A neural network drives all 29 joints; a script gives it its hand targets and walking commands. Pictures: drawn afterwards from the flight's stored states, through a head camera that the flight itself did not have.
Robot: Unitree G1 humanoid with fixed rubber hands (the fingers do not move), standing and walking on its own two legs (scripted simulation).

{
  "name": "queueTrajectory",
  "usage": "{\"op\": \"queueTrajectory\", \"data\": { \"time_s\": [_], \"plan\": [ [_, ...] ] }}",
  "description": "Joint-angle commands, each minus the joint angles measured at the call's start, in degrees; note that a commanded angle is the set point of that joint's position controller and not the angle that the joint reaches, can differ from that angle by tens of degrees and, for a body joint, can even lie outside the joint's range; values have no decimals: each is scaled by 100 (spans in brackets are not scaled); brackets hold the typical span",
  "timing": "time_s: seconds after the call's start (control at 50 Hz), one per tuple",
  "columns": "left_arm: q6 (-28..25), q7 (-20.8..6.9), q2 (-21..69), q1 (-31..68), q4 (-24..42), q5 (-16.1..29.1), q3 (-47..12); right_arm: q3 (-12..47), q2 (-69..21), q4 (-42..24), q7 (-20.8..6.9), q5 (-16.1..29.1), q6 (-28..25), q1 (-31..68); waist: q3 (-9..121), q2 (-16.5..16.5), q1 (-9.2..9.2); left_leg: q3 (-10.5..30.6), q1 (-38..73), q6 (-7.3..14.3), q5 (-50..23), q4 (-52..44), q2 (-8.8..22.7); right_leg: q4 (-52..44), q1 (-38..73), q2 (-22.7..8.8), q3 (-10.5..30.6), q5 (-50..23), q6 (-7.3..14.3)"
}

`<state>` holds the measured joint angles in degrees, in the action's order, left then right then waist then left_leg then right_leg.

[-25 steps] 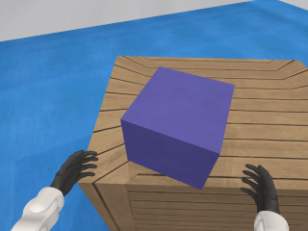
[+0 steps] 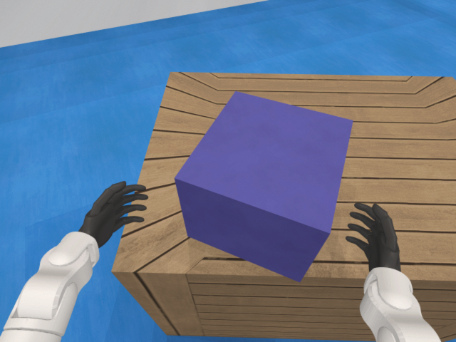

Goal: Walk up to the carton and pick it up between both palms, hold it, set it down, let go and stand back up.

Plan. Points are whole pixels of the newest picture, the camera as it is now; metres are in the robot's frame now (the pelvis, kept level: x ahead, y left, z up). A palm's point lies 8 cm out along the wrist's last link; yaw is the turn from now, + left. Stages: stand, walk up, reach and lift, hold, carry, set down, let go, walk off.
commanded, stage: reach and lift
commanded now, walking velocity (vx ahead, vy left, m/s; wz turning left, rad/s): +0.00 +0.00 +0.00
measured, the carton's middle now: (265, 181) +0.42 -0.04 +0.02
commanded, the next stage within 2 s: none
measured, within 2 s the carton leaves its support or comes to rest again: neither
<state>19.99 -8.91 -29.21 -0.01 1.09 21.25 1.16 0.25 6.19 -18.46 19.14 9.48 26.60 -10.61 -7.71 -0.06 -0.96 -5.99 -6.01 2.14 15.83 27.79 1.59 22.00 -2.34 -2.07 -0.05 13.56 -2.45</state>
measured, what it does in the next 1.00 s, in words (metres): stands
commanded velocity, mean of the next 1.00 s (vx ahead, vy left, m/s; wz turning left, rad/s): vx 0.00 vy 0.00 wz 0.00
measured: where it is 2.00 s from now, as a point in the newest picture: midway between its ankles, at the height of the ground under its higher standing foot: outside the picture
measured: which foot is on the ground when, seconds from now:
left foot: down 0.00-1.00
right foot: down 0.00-1.00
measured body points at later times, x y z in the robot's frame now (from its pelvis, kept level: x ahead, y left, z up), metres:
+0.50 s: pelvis +0.00 +0.00 +0.00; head +0.03 +0.02 +0.45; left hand +0.36 +0.21 +0.12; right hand +0.31 -0.21 +0.09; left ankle +0.00 +0.09 -0.74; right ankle -0.01 -0.16 -0.74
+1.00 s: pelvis +0.00 +0.00 +0.00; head +0.02 +0.02 +0.45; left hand +0.41 +0.20 +0.14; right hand +0.34 -0.21 +0.10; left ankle +0.00 +0.09 -0.74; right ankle -0.01 -0.16 -0.74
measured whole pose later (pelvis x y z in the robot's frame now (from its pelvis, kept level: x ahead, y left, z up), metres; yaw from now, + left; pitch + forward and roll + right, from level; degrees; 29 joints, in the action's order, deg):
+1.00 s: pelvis +0.00 +0.00 +0.00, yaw +0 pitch -5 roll -2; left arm 33.6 -7.7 -30.2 35.2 -19.0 20.9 0.2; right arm -6.1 6.2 12.4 18.4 11.7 27.5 25.1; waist -8.5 1.2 5.2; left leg -6.0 -7.1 2.1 15.5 27.6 1.6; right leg 20.2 -2.7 -2.1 0.1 12.3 -3.2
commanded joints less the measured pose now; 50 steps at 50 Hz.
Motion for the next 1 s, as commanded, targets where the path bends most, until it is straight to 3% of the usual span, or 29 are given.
{"op": "queueTrajectory", "data": {
  "time_s": [0.0, 0.04, 0.06, 0.08, 0.12, 0.14, 0.18, 0.24, 0.26, 0.28, 0.3, 0.38, 0.4, 0.42, 0.46, 0.5, 0.54, 0.56, 0.58, 0.66, 0.7, 0.76, 0.8, 0.84, 0.86, 0.88, 0.9, 0.94, 0.98],
  "plan": [
    [47, 9, -1540, 2061, 1840, 136, 871, -924, 551, -1127, 81, 626, -254, 1401, 1786, -567, 550, 356, 1078, -394, -2327, -679, 145, -406, -130, 230, 198, -2072, 373],
    [175, 4, -1558, 2399, 1703, 148, 837, -1080, 724, -811, 104, 637, -197, 1761, 1748, -683, 601, 410, 1113, -428, -2424, -678, 155, -435, -162, 203, 209, -2101, 338],
    [233, -46, -1584, 2626, 1374, 193, 869, -1059, 676, -933, 134, 618, -162, 2005, 1742, -291, 656, 389, 943, -346, -2244, -687, 135, -421, -47, 215, 220, -2258, 302],
    [239, -43, -1628, 2810, 1513, 150, 885, -1026, 626, -736, 154, 683, -130, 2089, 1724, -521, 684, 390, 1018, -383, -2372, -691, 167, -420, -62, 203, 218, -2210, 305],
    [367, -53, -1496, 2974, 1018, 176, 848, -1154, 708, -510, 142, 572, -92, 2477, 1602, -377, 732, 379, 793, -319, -1940, -786, 115, -470, -5, 201, 236, -2092, 322],
    [353, -35, -1710, 3287, 1299, 221, 848, -1149, 764, -785, 127, 628, -73, 2837, 1807, -512, 705, 359, 746, -338, -1728, -815, 87, -415, -61, 184, 223, -1919, 325],
    [387, 33, -1666, 3280, 1371, 281, 867, -1200, 779, -924, 96, 606, -133, 2824, 2002, -357, 769, 367, 820, -305, -1981, -740, 89, -339, 53, 180, 184, -2261, 297],
    [522, 18, -1689, 3693, 685, 232, 802, -1316, 799, -376, 88, 507, -49, 3169, 1768, -272, 938, 416, 628, -305, -1782, -762, 120, -382, -58, 208, 173, -2085, 323],
    [565, 4, -1641, 3652, 928, 182, 749, -1362, 870, -576, 88, 570, -53, 3166, 2066, -308, 952, 463, 744, -316, -1940, -747, 91, -377, 142, 243, 179, -2280, 317],
    [590, 17, -1710, 4050, 548, 175, 765, -1288, 852, -62, 54, 562, -28, 3540, 1866, -370, 893, 461, 560, -316, -1765, -751, 122, -387, 40, 214, 159, -2044, 293],
    [607, -4, -1718, 3750, 704, 195, 730, -1204, 865, -353, 47, 660, -64, 3284, 2060, -217, 899, 456, 691, -324, -2119, -696, 89, -333, 163, 207, 165, -2525, 266],
    [738, -8, -1714, 4383, 189, 54, 788, -1190, 1021, 250, 38, 569, 8, 3921, 2041, -295, 985, 463, 631, -319, -1987, -704, 86, -355, 95, 233, 111, -2280, 250],
    [804, 11, -1717, 4477, 64, -40, 774, -1361, 1150, 247, -10, 632, -38, 4058, 2066, -530, 1000, 502, 610, -413, -1953, -757, 111, -388, 40, 273, 76, -2118, 323],
    [838, 25, -1677, 4379, 299, -29, 780, -1212, 1095, 90, -50, 722, -55, 3994, 2405, -353, 970, 516, 713, -378, -2213, -680, 95, -348, 177, 285, 92, -2432, 305],
    [828, 63, -1668, 4737, 15, -73, 764, -1270, 1135, 441, -68, 689, -108, 4160, 2412, -584, 1010, 540, 829, -458, -2574, -535, 129, -291, 51, 284, 61, -2494, 288],
    [935, 49, -1718, 4512, 244, -136, 774, -1288, 1156, 309, -8, 763, -178, 3983, 2837, -662, 1148, 547, 1129, -555, -3450, -355, 101, -247, 217, 349, 6, -3059, 266],
    [1075, 153, -1644, 4877, 452, -176, 785, -1454, 1365, 191, -25, 709, -267, 4255, 3034, -644, 1133, 584, 1292, -658, -3803, -222, 133, -164, 163, 427, -72, -3113, 270],
    [1049, 99, -1651, 4965, 174, -253, 836, -1292, 1327, 451, -83, 776, -250, 4424, 2869, -566, 994, 535, 1178, -593, -3653, -248, 125, -185, 138, 411, -57, -3032, 254],
    [1094, 163, -1845, 5234, 332, -105, 878, -1376, 1429, 53, -61, 836, -307, 4756, 3168, -572, 1100, 516, 1163, -581, -3517, -242, 42, -155, 175, 393, -60, -3070, 262],
    [1116, 218, -1761, 5459, 227, -149, 881, -1354, 1403, 219, -102, 827, -362, 4823, 3321, -593, 1054, 455, 1215, -607, -3984, -161, 56, -104, 48, 422, -76, -3354, 175],
    [1166, 204, -1816, 5535, -70, -234, 834, -1280, 1430, 364, -107, 837, -369, 5018, 3355, -661, 965, 415, 1054, -623, -3758, -168, -3, -75, 146, 351, -42, -3386, 145],
    [1165, 230, -1692, 5769, -189, -203, 704, -1363, 1583, 776, -136, 727, -328, 5127, 3078, -595, 1163, 540, 1016, -634, -3626, -202, 83, -96, 74, 407, -122, -3284, 163],
    [1241, 145, -1727, 5640, -885, -293, 760, -1286, 1487, 898, -88, 672, -306, 5241, 2797, -295, 1116, 486, 752, -530, -3122, -291, 26, -175, 305, 354, -64, -3315, 128],
    [1183, 105, -1657, 6101, -1506, -233, 631, -1286, 1496, 1591, -77, 623, -233, 5546, 2346, -410, 1259, 538, 463, -505, -2785, -420, 29, -233, 219, 310, -72, -3002, 184],
    [1077, 152, -1718, 6547, -1281, -156, 524, -1426, 1478, 1564, -129, 628, -254, 5894, 2547, -545, 1349, 551, 491, -537, -2451, -457, 46, -264, 19, 312, -82, -2551, 258],
    [1084, 109, -1578, 6451, -1667, -280, 426, -1505, 1472, 2224, -131, 488, -193, 5688, 2121, -689, 1441, 569, 446, -553, -2306, -548, 104, -327, -82, 317, -123, -2447, 268],
    [987, 113, -1735, 6815, -1993, -252, 499, -1484, 1533, 2041, -140, 460, -231, 6159, 2245, -385, 1414, 543, 247, -464, -2020, -598, 77, -312, -4, 314, -111, -2345, 276],
    [739, 131, -1828, 7306, -1906, -56, 258, -1406, 1390, 1863, -171, 547, -302, 6665, 2891, -393, 1332, 553, 136, -388, -1758, -547, 39, -253, 144, 287, -46, -2397, 269],
    [462, 164, -1661, 7278, -1995, -63, 121, -1577, 1310, 1926, -173, 501, -480, 6628, 3405, -438, 1471, 585, 373, -397, -1990, -472, 35, -182, -81, 333, -131, -2548, 258]
  ]
}}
